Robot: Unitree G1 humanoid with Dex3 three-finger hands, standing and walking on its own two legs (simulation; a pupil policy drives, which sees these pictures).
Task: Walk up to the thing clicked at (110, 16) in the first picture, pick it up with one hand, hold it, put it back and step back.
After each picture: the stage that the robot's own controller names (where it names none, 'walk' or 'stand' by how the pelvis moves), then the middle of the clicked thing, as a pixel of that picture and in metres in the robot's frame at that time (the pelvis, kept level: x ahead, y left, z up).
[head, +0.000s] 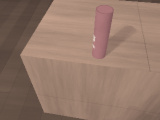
stand; (101, 34) +0.60 -0.07 +0.05
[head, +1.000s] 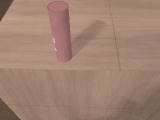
rise first; (61, 35) +0.52 +0.11 +0.08
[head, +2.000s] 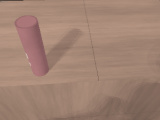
stand; (34, 49) +0.47 +0.20 +0.07
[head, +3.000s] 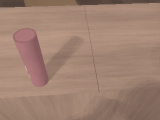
stand; (33, 61) +0.43 +0.20 +0.05
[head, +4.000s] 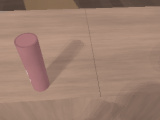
stand; (34, 66) +0.42 +0.19 +0.05
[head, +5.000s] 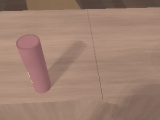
stand; (36, 67) +0.41 +0.18 +0.04
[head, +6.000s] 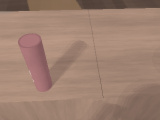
stand; (38, 66) +0.42 +0.18 +0.04
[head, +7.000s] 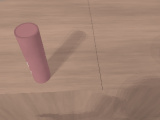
rise first; (35, 57) +0.43 +0.18 +0.05
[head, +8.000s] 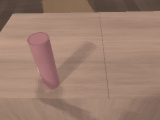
rise first; (46, 64) +0.43 +0.18 +0.05
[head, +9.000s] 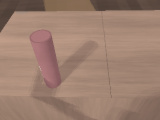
go down; (48, 62) +0.43 +0.17 +0.06
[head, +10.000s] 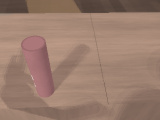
go down; (40, 70) +0.40 +0.16 +0.06
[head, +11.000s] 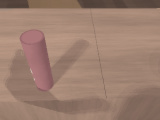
close in; (39, 64) +0.42 +0.16 +0.06
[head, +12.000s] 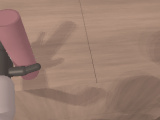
close; (20, 50) +0.43 +0.19 +0.10
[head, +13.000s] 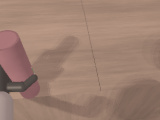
lift; (19, 70) +0.36 +0.19 +0.10
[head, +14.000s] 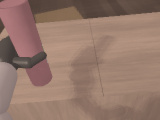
lift; (29, 47) +0.35 +0.15 +0.24
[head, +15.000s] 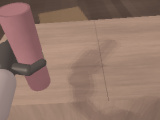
hold; (29, 53) +0.33 +0.16 +0.23
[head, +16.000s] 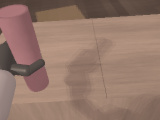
hold; (27, 54) +0.34 +0.16 +0.22
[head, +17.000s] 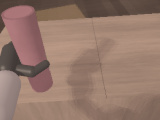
crouch; (32, 55) +0.34 +0.15 +0.21
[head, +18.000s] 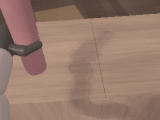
crouch; (26, 36) +0.38 +0.17 +0.25
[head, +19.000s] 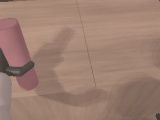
lower; (19, 58) +0.42 +0.20 +0.09
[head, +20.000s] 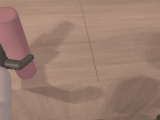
lower; (17, 49) +0.43 +0.20 +0.10
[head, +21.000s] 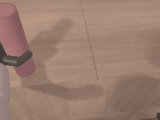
lower; (16, 46) +0.44 +0.20 +0.11
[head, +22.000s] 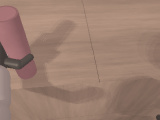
lower; (17, 48) +0.43 +0.20 +0.11
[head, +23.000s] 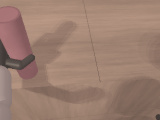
loosen; (19, 48) +0.43 +0.19 +0.11
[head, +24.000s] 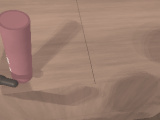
withdraw; (19, 53) +0.41 +0.18 +0.10
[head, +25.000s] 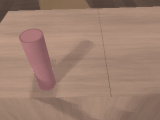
sink last; (40, 63) +0.41 +0.18 +0.08
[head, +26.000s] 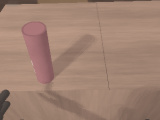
stand; (40, 56) +0.43 +0.18 +0.09
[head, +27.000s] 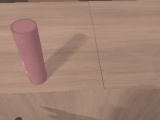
stand; (32, 56) +0.42 +0.18 +0.10
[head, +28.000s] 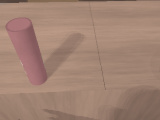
stand; (30, 56) +0.42 +0.19 +0.11
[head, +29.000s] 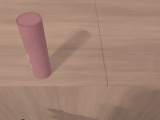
stand; (37, 50) +0.43 +0.18 +0.10
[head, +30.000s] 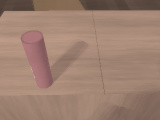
stand; (39, 63) +0.44 +0.18 +0.05
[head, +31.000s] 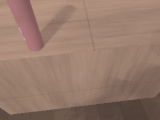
walk; (27, 24) +0.56 +0.22 +0.08
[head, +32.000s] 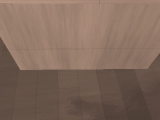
walk; out of the picture +0.89 +0.17 +0.08
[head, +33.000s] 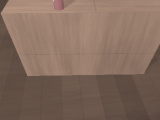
stand; out of the picture +1.03 +0.18 +0.06
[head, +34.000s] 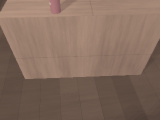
stand; out of the picture +1.02 +0.18 +0.04
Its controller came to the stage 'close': yes
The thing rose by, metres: 0.18
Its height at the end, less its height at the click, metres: +0.00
